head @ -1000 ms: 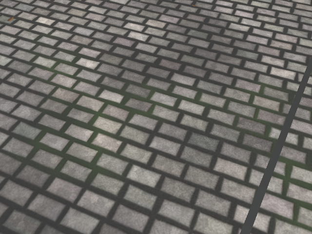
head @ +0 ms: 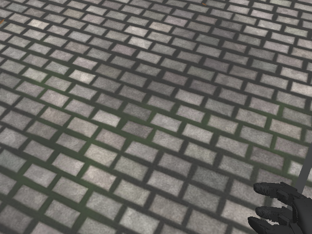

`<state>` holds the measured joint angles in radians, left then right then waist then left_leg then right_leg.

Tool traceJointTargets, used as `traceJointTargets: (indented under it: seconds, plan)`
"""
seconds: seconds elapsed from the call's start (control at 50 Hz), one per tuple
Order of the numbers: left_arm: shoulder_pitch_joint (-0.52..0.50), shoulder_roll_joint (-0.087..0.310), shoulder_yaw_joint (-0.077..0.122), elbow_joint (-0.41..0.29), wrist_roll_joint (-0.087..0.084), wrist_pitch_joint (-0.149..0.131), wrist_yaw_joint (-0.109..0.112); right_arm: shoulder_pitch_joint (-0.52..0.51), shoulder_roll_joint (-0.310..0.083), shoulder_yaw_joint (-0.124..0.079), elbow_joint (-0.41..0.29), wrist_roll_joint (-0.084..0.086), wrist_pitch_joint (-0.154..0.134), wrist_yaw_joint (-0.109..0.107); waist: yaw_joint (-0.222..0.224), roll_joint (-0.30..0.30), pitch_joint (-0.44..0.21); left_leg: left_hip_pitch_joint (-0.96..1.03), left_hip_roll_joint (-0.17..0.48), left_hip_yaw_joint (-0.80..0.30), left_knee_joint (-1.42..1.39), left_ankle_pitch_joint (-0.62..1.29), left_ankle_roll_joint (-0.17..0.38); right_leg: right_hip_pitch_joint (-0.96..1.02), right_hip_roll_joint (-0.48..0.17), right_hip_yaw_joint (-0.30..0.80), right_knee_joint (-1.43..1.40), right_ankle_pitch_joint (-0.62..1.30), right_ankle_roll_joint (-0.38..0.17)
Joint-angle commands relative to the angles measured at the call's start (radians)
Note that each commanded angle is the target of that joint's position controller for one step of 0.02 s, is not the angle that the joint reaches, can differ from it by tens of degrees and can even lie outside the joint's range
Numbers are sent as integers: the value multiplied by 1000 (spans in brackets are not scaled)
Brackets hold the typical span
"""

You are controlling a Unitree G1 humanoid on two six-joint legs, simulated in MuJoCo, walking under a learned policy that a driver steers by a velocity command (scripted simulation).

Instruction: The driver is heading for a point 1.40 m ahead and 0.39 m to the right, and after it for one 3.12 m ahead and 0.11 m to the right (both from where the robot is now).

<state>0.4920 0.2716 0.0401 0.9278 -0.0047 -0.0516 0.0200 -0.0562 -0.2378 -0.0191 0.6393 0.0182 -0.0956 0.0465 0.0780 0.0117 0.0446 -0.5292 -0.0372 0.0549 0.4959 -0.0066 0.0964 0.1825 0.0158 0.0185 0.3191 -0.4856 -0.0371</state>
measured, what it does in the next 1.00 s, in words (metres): walks ahead, turning right: right foot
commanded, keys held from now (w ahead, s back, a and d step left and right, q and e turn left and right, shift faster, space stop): w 0.16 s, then w+e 0.82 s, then w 0.02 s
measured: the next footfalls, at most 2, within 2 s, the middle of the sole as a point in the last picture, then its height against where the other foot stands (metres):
right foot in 0.54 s outside the picture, level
left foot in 1.04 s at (197, 160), level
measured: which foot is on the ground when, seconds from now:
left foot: down 0.00-0.56, up 0.58-1.00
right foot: down 0.00-0.02, up 0.04-0.52, down 0.54-1.00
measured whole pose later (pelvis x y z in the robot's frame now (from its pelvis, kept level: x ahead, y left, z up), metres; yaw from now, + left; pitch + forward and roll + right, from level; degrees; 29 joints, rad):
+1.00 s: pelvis +0.55 -0.12 +0.02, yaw -24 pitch +3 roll +0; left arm 0.39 0.30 0.07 0.73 -0.02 -0.04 0.02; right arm 0.01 -0.28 -0.03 0.71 0.00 -0.11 0.03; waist 0.08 0.04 0.01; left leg -0.54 0.00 -0.08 0.48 0.01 -0.02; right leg -0.06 0.10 0.20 0.41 -0.38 -0.07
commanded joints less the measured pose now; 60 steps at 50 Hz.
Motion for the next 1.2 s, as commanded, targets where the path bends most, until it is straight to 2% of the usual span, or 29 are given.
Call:
traceJointTargets:
  seconds: [0.02, 0.04, 0.06, 0.08, 0.1, 0.12, 0.16, 0.24, 0.36, 0.42, 0.48, 0.52, 0.54, 0.56, 0.58, 0.6, 0.62, 0.64, 0.66, 0.74, 0.86, 0.96, 1.02, 1.04, 1.06, 1.08, 1.1, 1.14, 1.2]
  plan:
    - [76, 6, -11, -103, 16, -15, -11, 481, -301, -104, 67, -31, 7, -24, -182, 171, -442, 1015, 377, -592, 22, -180, 273, -691, 10, 26, 923, 326, 13]
    - [59, 71, -3, -75, -7, -40, -24, 486, -205, -82, 83, -19, 9, -23, -210, 175, -503, 1000, 421, -845, -157, -343, 289, -801, 49, 158, 1060, -68, -3]
    - [-75, 149, 22, -127, -40, -54, -31, 384, -175, -70, 78, -7, 10, -27, -190, 136, -273, 817, 378, -692, -210, -414, 227, -890, -16, 130, 1081, -12, -12]
    - [-152, 152, 20, -153, -43, -62, -27, 302, -154, -63, 70, -6, 8, -27, -154, 41, -151, 628, 341, -562, -251, -367, 192, -874, -71, 98, 1022, 87, -18]
    - [-183, 138, 22, -158, -29, -61, -21, 255, -136, -57, 70, -15, 3, -22, -118, -7, -82, 483, 304, -475, -283, -273, 174, -843, -106, 76, 965, 140, -12]
    - [-158, 128, 26, -151, -19, -50, -17, 227, -117, -51, 71, -29, -5, -18, -76, 14, -63, 386, 266, -402, -315, -207, 161, -777, -140, 82, 928, 180, -8]
    - [-105, 84, 18, -137, -13, -26, -12, 213, -113, -51, 87, -23, -17, -13, -37, 52, -60, 285, 241, -330, -366, -174, 174, -715, -162, 74, 872, 196, 12]
    - [-205, 79, 14, -173, -4, -6, -4, 251, -161, -64, 137, -28, -32, -26, -55, 50, -4, 243, 243, -193, -421, -124, 169, -805, -194, 67, 707, 358, 56]
    - [-388, 57, 3, -227, -14, -21, -29, 325, -208, -70, 183, -18, -19, -40, -139, 18, 16, 376, 245, -42, -410, -74, 111, -806, -145, 21, 385, 584, 47]
    - [-454, 62, 3, -272, -17, -19, -48, 364, -219, -75, 210, -9, 1, -41, -162, 19, 35, 513, 290, -22, -373, -62, 91, -857, -135, 16, 311, 525, 22]
    - [-459, 80, 10, -309, -12, -15, -66, 361, -237, -84, 215, 1, 27, -46, -143, 34, 28, 615, 323, -1, -271, 83, 59, -852, -103, -27, 280, 360, -22]
    - [-297, 130, 42, -286, -12, -12, -68, 315, -249, -87, 199, 1, 46, -54, -41, 38, -79, 593, 286, 70, -15, 438, 14, -607, -23, -99, 228, 332, -67]
    - [-119, 201, 81, -237, -18, -8, -58, 329, -213, -73, 184, -12, 50, -63, 28, -7, -185, 465, 232, 113, 234, 437, -24, -340, 1, -67, 224, 359, -104]
    - [-18, 336, 118, -233, -15, -1, -41, 387, -130, -41, 129, -35, 31, -60, 19, -221, -293, 49, 106, 134, 636, 43, -98, 25, -245, 396, 182, 268, -258]
    - [-14, 310, 101, -258, -18, -10, -47, 372, -107, -25, 118, -38, -9, -47, 7, -273, -412, -191, -31, -70, 831, -560, -115, 191, -365, 819, -4, 190, -363]
    - [-32, 233, 78, -261, -8, -17, -50, 296, -188, -45, 103, 3, -35, -31, 36, -188, -339, -301, 38, -158, 886, -511, -89, 166, -344, 709, -19, 178, -310]
    - [-78, 198, 69, -268, -6, -21, -47, 249, -188, -42, 89, 14, -49, -27, 20, -130, -240, -312, 83, -140, 839, -425, -69, 47, -303, 560, -8, 248, -274]
    - [-144, 179, 63, -282, -5, -19, -45, 232, -181, -42, 90, -4, -53, -33, -19, -45, -169, -266, 122, -132, 748, -357, -69, -95, -264, 456, -15, 344, -249]
    - [-195, 148, 52, -301, 2, -18, -44, 231, -191, -52, 93, -20, -44, -39, -54, -45, -131, -192, 149, -134, 669, -313, -75, -205, -232, 386, -38, 445, -233]
    - [-212, 167, 58, -317, -4, -24, -26, 235, -153, -50, 81, -35, -5, -42, -95, -62, -95, -117, 133, -113, 521, -209, -135, -354, -178, 287, -98, 611, -251]
    - [-129, 190, 69, -279, -15, -12, -1, 22, -112, -32, 19, -23, -12, -33, -22, -97, -39, -40, 58, -104, 102, 96, -161, -401, -116, 237, -87, 479, -179]
    - [-99, 180, 72, -253, -21, 5, 8, -12, -159, -49, -5, -13, -32, -17, -23, -114, -30, 10, 43, -148, -14, 40, -121, -295, -166, 361, 15, 434, -156]
    - [-126, 149, 64, -256, -12, 16, 7, 149, -194, -73, 38, -20, -46, -21, -101, -139, -97, 225, 32, -99, -72, -20, -63, -272, -132, 358, 166, 593, -118]
    - [-129, 102, 44, -267, -3, 14, 2, 276, -229, -85, 55, -37, -51, -26, -158, -98, -220, 458, 132, -179, -36, -27, -6, -348, -81, 305, 369, 565, -87]
    - [-4, 42, 25, -272, -8, 6, 1, 411, -307, -107, 74, -49, -43, -31, -143, 121, -375, 833, 342, -530, -32, -122, 140, -654, 54, 192, 708, 280, -8]
    - [59, 61, 19, -265, -28, -4, 1, 468, -284, -107, 118, -18, -32, -19, -135, 314, -394, 915, 444, -866, -170, -371, 213, -881, 81, 167, 915, -104, 19]
    - [-32, 148, 38, -259, -36, -6, 0, 416, -205, -86, 102, 0, -28, -19, -157, 171, -245, 802, 411, -793, -207, -517, 171, -960, 23, 198, 990, -40, 18]
    - [-210, 156, 41, -300, -11, -8, -2, 313, -154, -65, 90, -20, -15, -22, -142, 43, -62, 532, 330, -540, -244, -355, 125, -937, -44, 131, 930, 93, 14]
    - [-198, 100, 34, -300, -8, -10, -15, 289, -126, -53, 106, -26, -19, -26, -85, 93, -45, 399, 255, -382, -301, -155, 118, -835, -102, 93, 796, 161, 12]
